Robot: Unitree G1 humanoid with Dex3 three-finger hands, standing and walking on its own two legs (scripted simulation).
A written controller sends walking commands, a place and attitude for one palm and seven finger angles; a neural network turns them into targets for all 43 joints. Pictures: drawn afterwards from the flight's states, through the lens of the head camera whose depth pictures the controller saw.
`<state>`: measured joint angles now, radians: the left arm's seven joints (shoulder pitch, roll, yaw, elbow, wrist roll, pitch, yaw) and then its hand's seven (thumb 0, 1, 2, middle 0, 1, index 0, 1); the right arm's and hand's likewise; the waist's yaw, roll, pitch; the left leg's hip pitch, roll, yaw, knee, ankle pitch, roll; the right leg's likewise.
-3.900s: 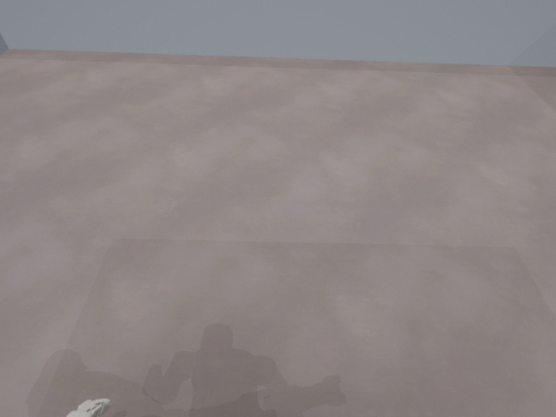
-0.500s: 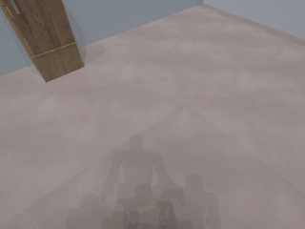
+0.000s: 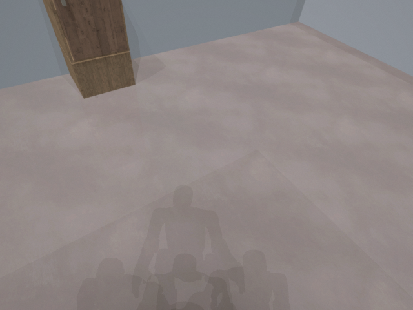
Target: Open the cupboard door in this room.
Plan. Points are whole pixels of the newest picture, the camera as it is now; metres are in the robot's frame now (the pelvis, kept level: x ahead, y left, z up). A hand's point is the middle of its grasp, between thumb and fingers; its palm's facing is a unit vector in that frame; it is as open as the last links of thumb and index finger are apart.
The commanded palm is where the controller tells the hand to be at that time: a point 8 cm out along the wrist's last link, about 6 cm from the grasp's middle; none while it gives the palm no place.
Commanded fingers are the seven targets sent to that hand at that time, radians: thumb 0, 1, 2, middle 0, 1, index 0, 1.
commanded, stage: stand and wait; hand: left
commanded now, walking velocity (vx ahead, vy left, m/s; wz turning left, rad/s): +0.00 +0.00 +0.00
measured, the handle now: out of the picture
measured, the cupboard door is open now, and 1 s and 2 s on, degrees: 0 0 0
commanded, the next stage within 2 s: turn or walk to find it in 0.02 s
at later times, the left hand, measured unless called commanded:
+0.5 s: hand out of the picture -0.01 +0.21 -0.19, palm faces +0.20 -0.95 -0.24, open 7.4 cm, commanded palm none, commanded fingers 0.00 0.90 0.90 -0.20 -0.30 -0.20 -0.30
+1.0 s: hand out of the picture +0.03 +0.19 -0.14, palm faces +0.37 -0.88 -0.30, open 7.4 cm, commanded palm none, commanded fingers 0.00 0.90 0.90 -0.20 -0.30 -0.20 -0.30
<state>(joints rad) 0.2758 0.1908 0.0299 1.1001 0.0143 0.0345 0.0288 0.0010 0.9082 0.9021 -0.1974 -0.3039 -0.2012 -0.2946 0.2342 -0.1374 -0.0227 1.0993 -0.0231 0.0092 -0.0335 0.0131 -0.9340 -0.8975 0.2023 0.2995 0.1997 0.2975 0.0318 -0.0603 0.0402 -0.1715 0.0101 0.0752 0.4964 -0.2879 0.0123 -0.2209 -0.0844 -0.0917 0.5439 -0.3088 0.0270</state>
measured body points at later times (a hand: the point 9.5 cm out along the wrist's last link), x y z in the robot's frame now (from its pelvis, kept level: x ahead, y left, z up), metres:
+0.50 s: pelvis -0.02 +0.00 -0.01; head +0.01 +0.02 +0.43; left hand -0.02 +0.26 -0.17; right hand +0.04 -0.24 -0.16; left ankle -0.02 +0.11 -0.73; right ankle +0.01 -0.13 -0.74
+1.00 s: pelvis -0.02 -0.04 -0.01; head +0.02 -0.06 +0.44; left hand +0.01 +0.24 -0.12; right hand +0.12 -0.26 -0.17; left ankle -0.02 +0.10 -0.72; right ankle +0.02 -0.14 -0.74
